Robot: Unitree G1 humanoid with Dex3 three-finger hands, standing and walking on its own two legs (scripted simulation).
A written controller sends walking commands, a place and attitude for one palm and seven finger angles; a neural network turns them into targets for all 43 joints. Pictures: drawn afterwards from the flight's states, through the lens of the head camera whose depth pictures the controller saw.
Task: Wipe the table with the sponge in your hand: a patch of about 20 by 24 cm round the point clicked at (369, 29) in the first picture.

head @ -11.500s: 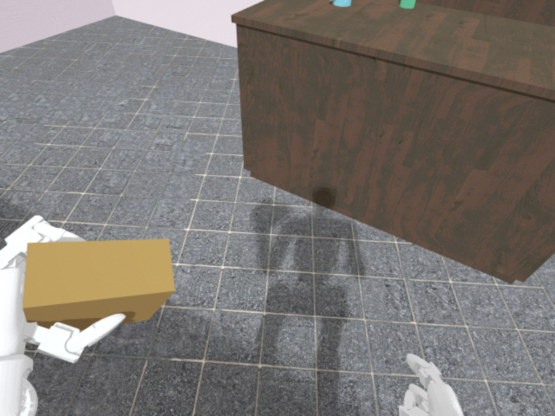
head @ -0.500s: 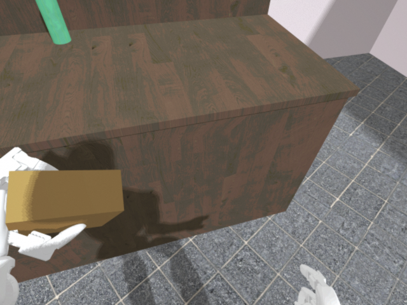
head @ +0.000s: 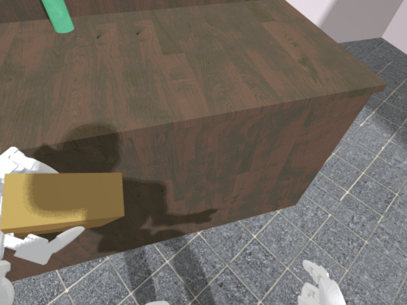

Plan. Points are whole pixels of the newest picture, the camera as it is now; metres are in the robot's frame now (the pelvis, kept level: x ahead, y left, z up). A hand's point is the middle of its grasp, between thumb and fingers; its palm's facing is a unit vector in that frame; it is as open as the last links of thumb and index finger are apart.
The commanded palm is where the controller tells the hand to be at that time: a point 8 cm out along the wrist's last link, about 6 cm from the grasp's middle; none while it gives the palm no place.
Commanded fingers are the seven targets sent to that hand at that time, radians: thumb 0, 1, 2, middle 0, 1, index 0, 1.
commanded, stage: take the last steps up to it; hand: left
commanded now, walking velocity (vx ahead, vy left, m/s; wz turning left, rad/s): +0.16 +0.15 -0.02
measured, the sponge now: (80, 204) +0.23 +0.19 +0.15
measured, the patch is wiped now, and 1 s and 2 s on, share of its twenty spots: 0.00 0.00 0.00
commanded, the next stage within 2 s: come to a stop and stand still in 0.34 s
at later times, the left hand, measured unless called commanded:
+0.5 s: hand (26, 180) +0.26 +0.27 +0.17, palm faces +0.33 -0.80 -0.50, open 10.3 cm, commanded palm +0.20 +0.32 +0.19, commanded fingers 0.00 0.10 1.30 -1.20 -1.60 -1.20 -1.60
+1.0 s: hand out of the picture +0.25 +0.31 +0.17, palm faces +0.34 -0.84 -0.43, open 10.3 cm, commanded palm +0.20 +0.35 +0.19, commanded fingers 0.00 0.10 1.30 -1.20 -1.60 -1.20 -1.60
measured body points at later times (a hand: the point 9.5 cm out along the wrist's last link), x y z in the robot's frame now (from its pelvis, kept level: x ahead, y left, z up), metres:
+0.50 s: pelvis +0.03 +0.04 +0.01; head +0.08 +0.02 +0.46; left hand +0.23 +0.31 +0.20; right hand +0.18 -0.19 -0.10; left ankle +0.05 +0.18 -0.68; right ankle +0.02 -0.06 -0.73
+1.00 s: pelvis +0.03 +0.08 +0.00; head +0.05 +0.07 +0.45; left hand +0.23 +0.35 +0.19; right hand +0.19 -0.13 -0.09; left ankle +0.07 +0.20 -0.72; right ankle +0.03 -0.01 -0.73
